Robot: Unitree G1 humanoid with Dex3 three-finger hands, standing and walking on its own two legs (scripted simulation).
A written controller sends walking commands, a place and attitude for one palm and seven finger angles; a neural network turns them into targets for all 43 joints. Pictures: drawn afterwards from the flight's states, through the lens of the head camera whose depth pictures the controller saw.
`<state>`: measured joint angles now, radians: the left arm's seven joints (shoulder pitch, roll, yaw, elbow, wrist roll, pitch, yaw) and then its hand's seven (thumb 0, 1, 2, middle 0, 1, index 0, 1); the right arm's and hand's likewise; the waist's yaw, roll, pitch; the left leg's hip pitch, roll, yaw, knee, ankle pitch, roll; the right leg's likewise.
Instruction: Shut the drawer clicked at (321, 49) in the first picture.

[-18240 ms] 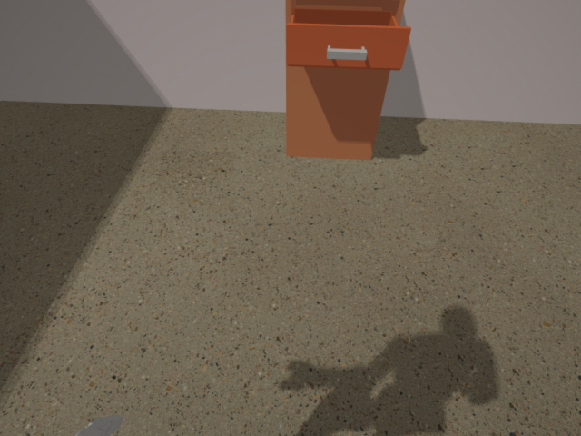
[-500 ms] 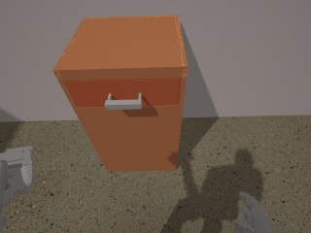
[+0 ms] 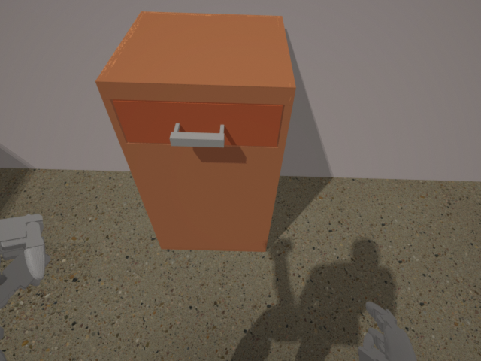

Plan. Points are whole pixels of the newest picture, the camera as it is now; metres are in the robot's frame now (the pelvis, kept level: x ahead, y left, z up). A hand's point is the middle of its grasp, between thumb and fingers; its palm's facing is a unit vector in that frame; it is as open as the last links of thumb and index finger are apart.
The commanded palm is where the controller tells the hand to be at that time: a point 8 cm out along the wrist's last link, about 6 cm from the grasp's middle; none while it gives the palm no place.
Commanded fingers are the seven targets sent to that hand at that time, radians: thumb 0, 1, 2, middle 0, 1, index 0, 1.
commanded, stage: step back with the hand held close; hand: left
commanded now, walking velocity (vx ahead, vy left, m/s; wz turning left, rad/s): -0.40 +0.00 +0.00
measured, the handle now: (198, 133) +0.65 +0.15 -0.03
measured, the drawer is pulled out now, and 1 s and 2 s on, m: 0.00 0.00 0.00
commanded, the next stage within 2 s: stop stepping back and stand still in 0.78 s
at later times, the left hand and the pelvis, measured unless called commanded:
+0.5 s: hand (1, 302) +0.15 +0.25 +0.18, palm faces +0.43 -0.75 -0.51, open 3.2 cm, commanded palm +0.07 +0.28 +0.19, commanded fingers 0.00 0.90 0.90 -1.40 -1.60 -1.40 -1.60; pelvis -0.04 -0.01 +0.00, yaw +2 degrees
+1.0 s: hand out of the picture +0.05 +0.22 +0.18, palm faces +0.30 -0.80 -0.52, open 3.2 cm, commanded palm +0.00 +0.25 +0.19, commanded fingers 0.00 0.90 0.90 -1.40 -1.60 -1.40 -1.60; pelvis -0.14 -0.02 +0.01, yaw -3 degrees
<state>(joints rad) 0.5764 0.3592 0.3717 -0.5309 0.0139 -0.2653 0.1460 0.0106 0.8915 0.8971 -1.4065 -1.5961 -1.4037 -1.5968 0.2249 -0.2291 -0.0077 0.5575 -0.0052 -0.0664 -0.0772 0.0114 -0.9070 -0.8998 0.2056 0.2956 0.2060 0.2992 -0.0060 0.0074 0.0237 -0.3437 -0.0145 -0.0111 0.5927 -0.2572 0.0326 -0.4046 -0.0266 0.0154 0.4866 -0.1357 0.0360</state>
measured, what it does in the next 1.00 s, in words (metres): walks backwards: right foot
